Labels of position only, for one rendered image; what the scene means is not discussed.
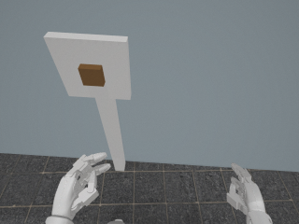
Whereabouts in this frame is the button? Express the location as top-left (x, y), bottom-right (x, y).
top-left (78, 63), bottom-right (106, 87)

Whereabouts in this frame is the right robot forearm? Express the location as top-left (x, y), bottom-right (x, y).
top-left (246, 210), bottom-right (273, 224)

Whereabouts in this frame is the left robot forearm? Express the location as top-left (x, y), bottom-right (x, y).
top-left (45, 215), bottom-right (74, 224)

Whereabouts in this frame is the panel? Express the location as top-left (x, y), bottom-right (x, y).
top-left (43, 32), bottom-right (132, 172)

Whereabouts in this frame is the robot left hand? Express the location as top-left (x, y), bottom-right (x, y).
top-left (51, 152), bottom-right (111, 220)

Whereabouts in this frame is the robot right hand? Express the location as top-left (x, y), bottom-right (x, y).
top-left (226, 162), bottom-right (265, 215)

